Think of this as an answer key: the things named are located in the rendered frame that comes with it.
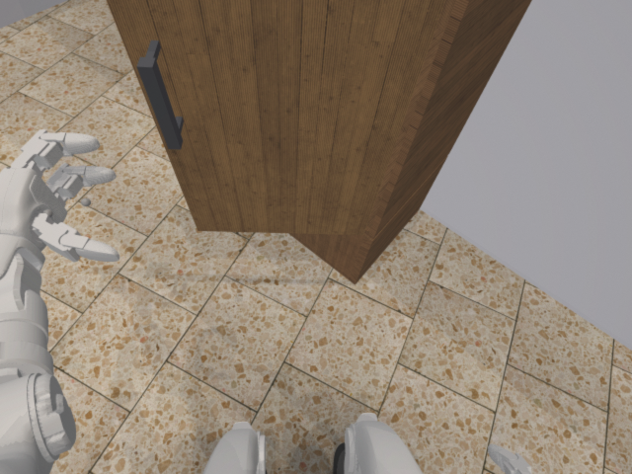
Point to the right robot thigh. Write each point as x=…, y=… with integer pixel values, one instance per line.
x=372, y=447

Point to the left robot forearm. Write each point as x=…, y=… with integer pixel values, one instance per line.
x=23, y=313

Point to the handle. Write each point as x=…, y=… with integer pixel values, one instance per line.
x=149, y=72

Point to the left robot upper arm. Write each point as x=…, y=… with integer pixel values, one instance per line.
x=36, y=424

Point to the left robot shin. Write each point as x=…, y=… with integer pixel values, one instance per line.
x=242, y=425

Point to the robot left hand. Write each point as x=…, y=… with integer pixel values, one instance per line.
x=24, y=195

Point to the robot right hand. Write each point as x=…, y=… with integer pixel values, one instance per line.
x=509, y=463

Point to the cupboard door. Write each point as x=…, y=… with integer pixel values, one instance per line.
x=291, y=108

